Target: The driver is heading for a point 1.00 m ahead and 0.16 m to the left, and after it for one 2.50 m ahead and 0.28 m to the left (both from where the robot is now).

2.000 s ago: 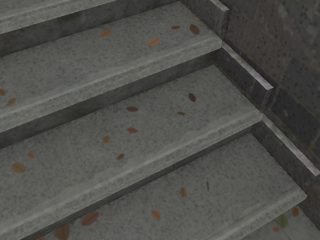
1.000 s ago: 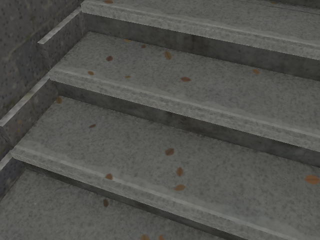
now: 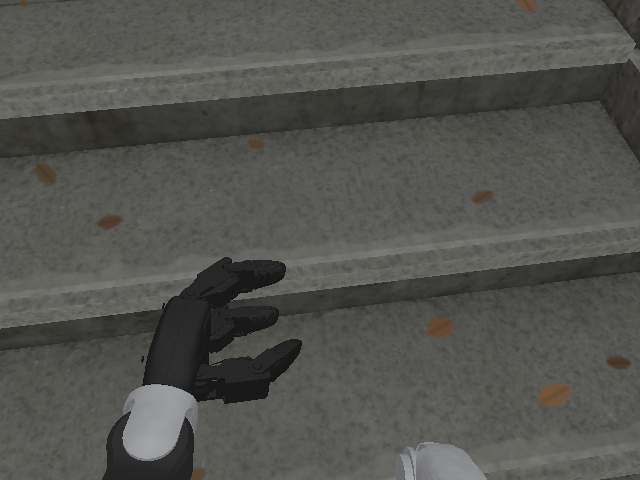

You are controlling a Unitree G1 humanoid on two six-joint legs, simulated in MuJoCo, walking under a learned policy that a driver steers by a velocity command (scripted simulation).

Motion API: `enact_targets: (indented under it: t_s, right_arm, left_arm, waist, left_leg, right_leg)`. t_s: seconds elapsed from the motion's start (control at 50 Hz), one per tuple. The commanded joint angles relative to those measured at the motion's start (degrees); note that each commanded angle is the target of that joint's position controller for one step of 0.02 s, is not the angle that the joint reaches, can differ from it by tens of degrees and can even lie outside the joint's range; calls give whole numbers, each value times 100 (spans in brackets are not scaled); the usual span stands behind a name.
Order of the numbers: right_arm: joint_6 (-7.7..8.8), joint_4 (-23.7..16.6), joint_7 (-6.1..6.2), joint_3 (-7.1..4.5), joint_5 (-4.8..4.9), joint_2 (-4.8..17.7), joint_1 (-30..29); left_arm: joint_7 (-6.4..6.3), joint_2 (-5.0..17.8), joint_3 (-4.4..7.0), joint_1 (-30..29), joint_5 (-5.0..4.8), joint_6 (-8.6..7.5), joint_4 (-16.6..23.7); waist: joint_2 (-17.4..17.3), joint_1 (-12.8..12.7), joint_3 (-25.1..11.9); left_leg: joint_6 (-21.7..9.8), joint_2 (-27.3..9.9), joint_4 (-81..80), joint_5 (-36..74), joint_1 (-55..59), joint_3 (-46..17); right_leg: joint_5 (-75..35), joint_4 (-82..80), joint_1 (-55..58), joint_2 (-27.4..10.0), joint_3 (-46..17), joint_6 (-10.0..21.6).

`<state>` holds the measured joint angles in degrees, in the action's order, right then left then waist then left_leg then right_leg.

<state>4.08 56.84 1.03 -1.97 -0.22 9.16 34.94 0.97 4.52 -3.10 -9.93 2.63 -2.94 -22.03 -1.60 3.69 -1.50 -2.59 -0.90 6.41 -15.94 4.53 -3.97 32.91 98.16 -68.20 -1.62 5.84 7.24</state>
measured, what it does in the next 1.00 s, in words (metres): climbs: right foot 0.15 m higher, then left foot 0.15 m higher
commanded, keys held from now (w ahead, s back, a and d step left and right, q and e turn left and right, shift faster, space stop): w+q+shift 0.48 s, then w+shift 0.02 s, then w+e+shift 0.50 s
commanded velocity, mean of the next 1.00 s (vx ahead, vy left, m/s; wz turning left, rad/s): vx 0.97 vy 0.00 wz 0.28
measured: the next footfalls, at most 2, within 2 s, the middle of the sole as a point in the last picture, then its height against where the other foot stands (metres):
right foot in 0.06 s outside the picture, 0.15 m higher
left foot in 0.50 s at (260, 428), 0.15 m higher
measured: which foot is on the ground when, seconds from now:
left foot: down 0.00-0.08, up 0.10-0.48, down 0.50-0.90, up 0.92-1.00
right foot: up 0.00-0.04, down 0.06-0.50, up 0.52-0.90, down 0.92-1.00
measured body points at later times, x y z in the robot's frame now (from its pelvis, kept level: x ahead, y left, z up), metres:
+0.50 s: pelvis +0.33 +0.03 +0.17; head +0.36 +0.03 +0.62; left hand +0.17 +0.23 +0.05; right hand +0.66 -0.04 +0.13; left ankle +0.41 +0.08 -0.45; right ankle +0.18 -0.11 -0.54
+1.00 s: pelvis +0.74 +0.15 +0.37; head +0.73 +0.18 +0.82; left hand +0.80 +0.41 +0.24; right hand +0.89 -0.08 +0.27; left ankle +0.55 +0.21 -0.12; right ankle +0.76 +0.13 -0.29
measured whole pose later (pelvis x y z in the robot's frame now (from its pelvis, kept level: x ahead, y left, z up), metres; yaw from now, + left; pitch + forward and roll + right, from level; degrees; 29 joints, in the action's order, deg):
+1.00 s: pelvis +0.74 +0.15 +0.37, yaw +13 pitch +3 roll -4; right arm 7.8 43.7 -0.5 -2.0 -1.9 13.0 19.4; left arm -0.8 12.1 1.9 13.9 0.3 -1.7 -43.3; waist 0.2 -1.6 -3.9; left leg -1.8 2.6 101.5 -3.6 -27.3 -3.3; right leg 29.3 55.7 -31.9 11.6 7.7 11.7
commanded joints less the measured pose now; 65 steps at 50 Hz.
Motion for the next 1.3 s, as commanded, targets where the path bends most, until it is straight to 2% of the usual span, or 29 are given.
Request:
enact_targets:
  t_s: [0.02,0.06,0.1,0.16,0.24,0.36,0.42,0.48,0.52,0.54,0.56,0.62,0.74,0.8,0.88,0.9,0.92,0.94,0.96,0.98,1.04,1.14,1.16,1.2,1.22,1.24,1.26,1.28,1.3]
  right_arm:
    - [437,-1082,-37,-445,251,1940,-1461]
    - [729,-1207,-291,-837,330,2345,-2155]
    - [653,-1942,-475,-560,147,509,-2100]
    - [245,-2265,-338,-178,-361,-364,-2050]
    - [-235,-2681,-215,241,-6,-738,-2905]
    - [-535,-3430,84,268,-25,-178,-4601]
    - [-592,-3019,-170,191,-70,386,-4039]
    - [-698,-2481,-151,-205,-4,1217,-1075]
    - [-486,-2310,-232,-524,179,1640,-2259]
    - [-516,-2503,-164,-475,-70,1680,-2794]
    - [-396,-2330,-126,-417,-120,1483,-2590]
    - [33,-1160,-92,-224,-318,684,-1694]
    - [357,20,-318,98,-184,343,-618]
    - [367,-158,-59,229,110,440,-1020]
    - [663,-760,273,-319,464,2294,-1714]
    - [595,-1096,179,-387,385,2145,-2094]
    - [527,-1464,63,-420,263,1824,-2741]
    - [617,-2057,-83,-116,-304,661,-3171]
    - [659,-2562,-183,57,-390,158,-2173]
    - [621,-2661,-300,133,-305,169,-2182]
    - [350,-3275,-175,496,-537,-462,-3233]
    - [184,-4354,148,717,-355,-288,-4723]
    - [-60,-5181,-210,722,-371,637,-5725]
    - [-474,-3552,-472,628,186,332,-3321]
    - [-774,-2658,-478,356,63,844,-654]
    - [-770,-1494,-269,113,-137,1385,1214]
    - [-706,-1830,-366,156,-354,1308,813]
    - [-653,-2001,-286,-30,-382,1647,-53]
    - [-415,-1913,-385,-14,-87,1381,-1779]
  left_arm:
    - [-74,852,368,1989,-68,38,-49]
    - [-384,1607,805,3338,-161,239,-354]
    - [-312,2396,1043,3162,-82,48,-1037]
    - [-87,635,625,1675,-234,-119,-1598]
    - [-6,183,433,2967,63,-454,-3020]
    - [-20,922,506,3441,-143,-608,-3533]
    - [-392,1752,597,3658,-477,-550,-3101]
    - [-314,3011,1054,2820,-417,-441,-2319]
    - [135,1397,805,2320,-175,-497,-1780]
    - [205,1100,702,2309,133,-633,-946]
    - [130,948,635,2159,130,-659,-820]
    - [-57,189,230,2154,96,-356,-737]
    - [-338,-462,-69,389,-286,39,-301]
    - [-252,369,28,482,-372,126,-343]
    - [-237,1264,406,3050,-368,355,-1276]
    - [-155,1642,547,3382,-299,232,-1385]
    - [-38,1915,766,3827,-381,45,-1658]
    - [-91,1868,896,3318,-451,-7,-2130]
    - [-163,1657,800,3009,-280,46,-2013]
    - [-226,1385,751,3131,-147,105,-2145]
    - [-218,1211,721,3307,-77,-152,-2703]
    - [-157,1377,584,3855,-148,-412,-3123]
    - [258,1482,594,3894,217,-325,-3484]
    - [834,2385,931,3237,365,-569,-2832]
    - [950,2891,1174,1899,31,-623,-1996]
    - [899,1872,998,2588,-12,-692,-1993]
    - [828,1604,866,4178,-47,-620,-2239]
    - [812,1990,1015,4258,-18,-380,-2530]
    - [664,1857,993,3702,-230,-285,-2297]
  waist:
    - [-558,-1620,-1202]
    - [-539,-2614,-2381]
    - [2612,-1482,-2354]
    - [315,-52,-13]
    - [439,13,1065]
    - [9,166,1133]
    - [45,242,-430]
    - [1228,1444,-2234]
    - [-928,607,-1117]
    - [-798,55,-1371]
    - [197,-24,-1235]
    - [1077,-529,194]
    - [453,-487,1214]
    - [427,-671,785]
    - [-876,-2084,-1887]
    - [-778,-2172,-1926]
    - [162,-2493,-1686]
    - [1727,-1529,-617]
    - [443,-557,-1670]
    - [68,-600,-1553]
    - [-461,-251,711]
    - [178,-364,1153]
    - [146,357,-2394]
    - [713,1230,-2044]
    - [353,2193,-1946]
    - [-1307,1832,-2396]
    - [-3324,1084,-4217]
    - [-1387,923,-2823]
    - [-1013,83,-1359]
  left_leg:
    - [-977,-849,-108,9361,-3185,-187]
    - [-605,-961,3410,10527,-1907,-632]
    - [-331,975,8567,1128,-4564,-1292]
    - [-501,60,11026,1768,-5870,-414]
    - [-693,187,12232,114,-7925,-387]
    - [-814,270,9985,-527,-7569,726]
    - [-764,756,7571,-313,-3931,2380]
    - [-905,1097,6051,-2164,-1817,1190]
    - [-1401,703,2621,-2304,-858,-1818]
    - [-1829,-575,1280,-1803,-595,-4852]
    - [-1568,-994,897,-2193,-739,-5248]
    - [-845,-737,1387,-718,-2222,-2649]
    - [153,-503,683,1027,-2487,6]
    - [96,-260,-477,4923,-3411,1025]
    - [-83,-1192,2535,12306,-1187,1007]
    - [-50,-1123,4447,12142,-881,982]
    - [148,-174,7827,7275,-1693,1088]
    - [322,972,10566,781,-4817,488]
    - [200,783,11432,800,-5816,-302]
    - [98,761,11986,404,-6353,-317]
    - [-268,316,13119,-832,-8258,-84]
    - [-13,-230,9795,-2113,-7416,740]
    - [-498,313,5785,-2304,-3640,401]
    - [241,931,5714,1778,863,1088]
    - [38,736,3877,1976,1057,201]
    - [-874,-455,3429,4832,2159,-853]
    - [-3091,-2875,2869,6743,2279,-4778]
    - [-3098,-2801,1989,5777,679,-5815]
    - [-2382,-2445,2030,4253,-858,-3875]
  right_leg:
    - [-630,-1903,6350,737,253,-183]
    - [-49,-3891,6895,573,-740,-154]
    - [1284,-8075,7035,-1787,-5827,-39]
    - [1507,-7722,4533,-1823,-3865,124]
    - [-520,-8288,4683,-1446,-1164,-310]
    - [-2514,-9663,4771,-993,732,-695]
    - [-9386,-9134,5208,-872,1387,-307]
    - [-12620,-5247,6921,-1671,813,79]
    - [-2757,-836,3309,43,110,-166]
    - [-2552,1426,1568,390,-1066,-393]
    - [-2544,2218,1128,176,-1334,-408]
    - [-2374,2889,456,-161,-1419,-185]
    - [-1026,2835,-1306,398,-891,347]
    - [-1345,83,1498,534,343,140]
    - [-1408,-2390,5154,871,985,192]
    - [-1099,-3804,5383,998,571,377]
    - [-2115,-6411,6138,680,-813,1010]
    - [-5894,-6169,6870,269,-2419,1199]
    - [-5704,-6526,7867,-399,-3981,1855]
    - [-2496,-7462,7588,-717,-5209,2011]
    - [-1727,-7865,5877,-320,-3833,1223]
    - [-5573,-8752,4170,78,-2386,552]
    - [-5765,-7546,2907,1062,-1871,-6]
    - [-10618,-7948,608,534,-2570,657]
    - [-11706,-6586,1736,206,-2814,243]
    - [-7357,-4220,2124,443,-2423,-460]
    - [-838,-76,1846,1366,-2419,-965]
    - [-2181,1424,1607,1263,-2495,-693]
    - [-2244,2389,874,989,-2040,-598]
